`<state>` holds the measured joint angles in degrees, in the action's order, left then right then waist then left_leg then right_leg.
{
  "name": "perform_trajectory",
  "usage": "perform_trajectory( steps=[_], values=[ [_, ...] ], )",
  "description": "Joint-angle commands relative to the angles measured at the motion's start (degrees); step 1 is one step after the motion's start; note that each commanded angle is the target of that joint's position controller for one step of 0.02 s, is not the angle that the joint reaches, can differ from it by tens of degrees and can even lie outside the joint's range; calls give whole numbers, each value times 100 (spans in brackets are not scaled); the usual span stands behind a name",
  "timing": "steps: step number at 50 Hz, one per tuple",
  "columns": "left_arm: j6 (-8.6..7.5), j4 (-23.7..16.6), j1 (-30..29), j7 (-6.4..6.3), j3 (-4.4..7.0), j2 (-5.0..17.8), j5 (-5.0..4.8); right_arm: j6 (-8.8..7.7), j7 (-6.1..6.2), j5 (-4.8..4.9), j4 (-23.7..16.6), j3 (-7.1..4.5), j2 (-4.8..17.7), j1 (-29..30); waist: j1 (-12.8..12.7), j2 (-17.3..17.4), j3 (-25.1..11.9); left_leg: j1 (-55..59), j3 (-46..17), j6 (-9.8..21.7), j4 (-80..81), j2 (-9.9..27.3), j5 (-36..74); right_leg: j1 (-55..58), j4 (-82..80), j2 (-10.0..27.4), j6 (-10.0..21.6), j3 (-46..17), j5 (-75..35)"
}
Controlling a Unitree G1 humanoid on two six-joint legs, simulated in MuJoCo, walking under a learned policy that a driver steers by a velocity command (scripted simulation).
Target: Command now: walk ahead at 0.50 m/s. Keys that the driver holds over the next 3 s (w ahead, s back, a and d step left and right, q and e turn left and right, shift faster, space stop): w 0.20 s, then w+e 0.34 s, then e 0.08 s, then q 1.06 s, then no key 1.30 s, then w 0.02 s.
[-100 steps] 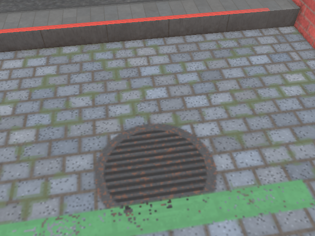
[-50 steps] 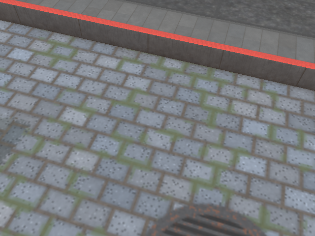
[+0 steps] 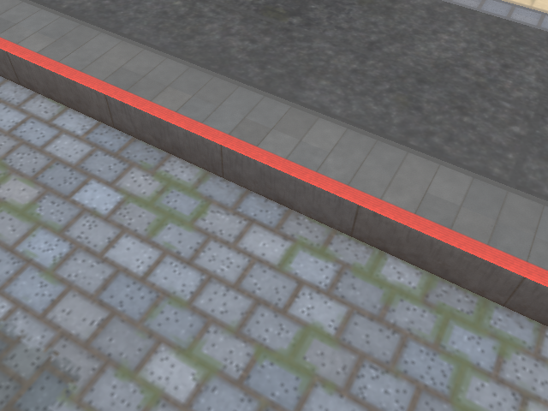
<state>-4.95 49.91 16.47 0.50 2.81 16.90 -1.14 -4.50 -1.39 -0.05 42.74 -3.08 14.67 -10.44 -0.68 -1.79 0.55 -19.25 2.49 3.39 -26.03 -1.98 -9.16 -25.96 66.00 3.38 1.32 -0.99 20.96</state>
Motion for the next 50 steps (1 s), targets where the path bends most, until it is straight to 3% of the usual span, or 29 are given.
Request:
perform_trajectory(
  steps=[1, 5, 9, 14, 16, 17, 18, 19, 20, 21, 22, 23, 24, 25, 26, 27, 29, 31, 35, 39, 41, 42, 43, 44, 45, 46, 47, 49, 50],
  values=[
    [35, -393, 66, -30, 120, 375, 47, -120, -21, -20, -195, -150, 591, -113, -54, 711, -253, 898, -1724, 1097, 1639, 1486, 462, -1068, -150, 516, -70, -250, -541],
    [89, -609, -505, -64, 97, 285, 120, -175, 62, 5, 41, -211, 811, -384, -10, 483, -40, 833, -1137, 1103, 1855, 1388, 1113, -1406, -1204, 547, -236, -221, -1579],
    [23, -812, -1301, 15, 21, 128, 86, -122, 128, 60, 244, -224, 948, -753, 286, 466, 108, 969, -684, 860, 1860, 1199, 1077, -1122, -2660, 316, -202, -24, -2652],
    [2, -1113, -1941, 187, -8, 215, -2, -26, 156, 72, 532, -268, 1074, -1136, 519, 500, 273, 1987, -554, 744, 1569, 1603, 1020, -1351, -3338, 167, 30, 16, -2351],
    [4, -1211, -1963, 264, 4, 286, -9, 28, 185, 76, 602, -294, 1111, -1123, 450, 564, 251, 2360, -449, 626, 1302, 1756, 1544, -1301, -3426, 69, 221, 54, -1816],
    [4, -1210, -1807, 283, 36, 362, 2, 56, 204, 73, 594, -307, 1150, -1035, 333, 618, 130, 2462, -332, 535, 1024, 1746, 2300, -995, -3470, -61, 327, 165, -1558],
    [12, -1138, -1422, 278, 102, 475, 26, 87, 225, 72, 565, -316, 1193, -921, 104, 682, -148, 2482, -161, 420, 521, 1663, 3341, -360, -3546, -273, 440, 362, -1451],
    [24, -913, -632, 252, 242, 687, 40, 135, 258, 51, 522, -291, 1146, -865, -270, 584, -614, 2282, 132, 256, -484, 1408, 4076, 738, -3698, -533, 588, 522, -1591],
    [49, -717, 344, 191, 407, 1107, 42, 129, 313, -54, 363, -217, 1023, -910, -600, 151, -1275, 1128, 381, 19, -2062, 1173, 3099, 2464, -3502, 64, 887, -402, -1998],
    [71, -647, 748, 178, 541, 1686, 19, -30, 219, -146, 164, 22, 355, -1466, -316, -1315, -1896, -1499, 246, -423, -4263, 61, -505, 4624, -4027, 1374, 1988, -3390, -984],
    [90, -675, 894, 175, 402, 1196, -26, -231, 139, -42, 236, -29, 686, -1181, -543, -1018, -2237, -2354, -730, -364, -4946, -23, -2242, 5063, -4749, 1571, 2049, -4443, -407],
    [193, -558, 638, 70, 410, 1217, 384, -155, 95, -255, 178, -89, 873, -765, -440, -178, -1349, -2395, -579, -259, -5030, 305, -1586, 4118, -4680, 1423, 1695, -3303, -1538],
    [210, -572, 349, 40, 352, 989, 371, -156, 83, -270, 132, -32, 720, -627, -229, 191, -771, -2146, -547, -249, -4640, 537, -1135, 3246, -4696, 1192, 1534, -2644, -2262],
    [219, -569, 142, 33, 295, 807, 293, -106, 85, -320, 93, -16, 666, -530, -42, 185, -418, -1838, -532, -291, -4240, 691, -1034, 2542, -4812, 935, 1362, -2166, -2782],
    [215, -585, -32, 41, 253, 699, 209, 10, 84, -384, 65, -7, 677, -623, 153, -32, -379, -1389, -522, -370, -3965, 760, -1002, 2029, -4910, 701, 1241, -1821, -3048],
    [197, -610, -106, 65, 240, 676, 175, 124, 69, -388, 94, -2, 676, -734, 240, -179, -441, -1095, -469, -425, -3853, 749, -1044, 1734, -4978, 574, 1245, -1648, -3099],
    [163, -597, -85, 81, 280, 795, 157, 238, 68, -298, 68, 15, 645, -731, 306, -251, -344, -940, -339, -557, -3554, 662, -1031, 1387, -5002, 475, 1351, -1414, -4059],
    [175, -537, 75, 67, 325, 907, 157, 269, 94, -256, -11, 45, 589, -501, 256, -235, -218, -1011, -270, -650, -3067, 601, -816, 1311, -4977, 433, 1357, -1296, -4609],
    [186, -389, 225, 48, 217, 618, 169, 238, 89, -189, 15, 144, 433, -168, 43, -384, -301, -683, -125, -519, -1911, 571, 141, 1597, -4961, 347, 1025, -781, -4946],
    [207, -210, 322, -11, 153, 566, 246, 181, 126, -122, 103, 136, 511, -15, -126, -367, -288, -314, -121, -265, -1138, 414, 252, 2094, -4699, 536, 807, -678, -4939],
    [239, -171, 159, -82, 149, 612, 243, 144, 139, -129, 223, 104, 565, -257, 14, -278, -175, 40, -168, -94, -597, 297, 115, 2186, -4324, 644, 689, -711, -4780],
    [264, -166, 31, -131, 149, 647, 191, 110, 149, -154, 347, 76, 598, -573, 215, -123, -181, 481, -172, 3, 0, 218, 481, 2170, -3856, 518, 559, -615, -4627],
    [261, -189, 169, -168, 137, 641, 198, 54, 162, -183, 395, 2, 886, -792, 250, 304, -361, 1017, -689, 131, 199, 588, 2015, 2024, -3139, 189, 362, -422, -3851],
    [264, -320, 532, -204, 107, 526, 240, 39, 160, -155, 325, -110, 1412, -932, 4, 1204, -629, 1617, -2029, 622, 53, 1672, 4475, 1388, -1971, -455, 167, -3, -1494],
    [380, -230, 793, -217, 73, 376, 214, 152, 128, 5, 350, -146, 1391, -956, 22, 1723, -1050, 1967, -3100, 1492, 277, 2332, 4970, 656, -989, -978, 72, 139, 1483],
    [462, -206, 618, -217, 74, 499, 292, 221, 74, 84, 355, -126, 1213, -985, 25, 1160, -822, 1867, -3237, 1563, 513, 2207, 3920, 220, -475, -841, 57, -98, 1722],
    [510, -230, 274, -198, 101, 530, 310, 284, 76, 60, 329, -122, 1105, -799, 49, 791, -452, 1559, -2897, 1410, 629, 1920, 3010, 6, -254, -698, 25, -176, 1380],
    [592, -324, -112, -177, 99, 487, 256, 388, 139, 3, 265, -107, 939, -417, -41, 748, -90, 982, -2320, 1055, 908, 1400, 2122, -1, -534, -443, -106, -226, 760],
    [626, -314, -118, -175, 84, 455, 264, 421, 151, -7, 256, -117, 915, -346, -62, 841, -166, 902, -2173, 960, 943, 1223, 1968, 121, -626, -453, -175, -166, 565]
  ],
)
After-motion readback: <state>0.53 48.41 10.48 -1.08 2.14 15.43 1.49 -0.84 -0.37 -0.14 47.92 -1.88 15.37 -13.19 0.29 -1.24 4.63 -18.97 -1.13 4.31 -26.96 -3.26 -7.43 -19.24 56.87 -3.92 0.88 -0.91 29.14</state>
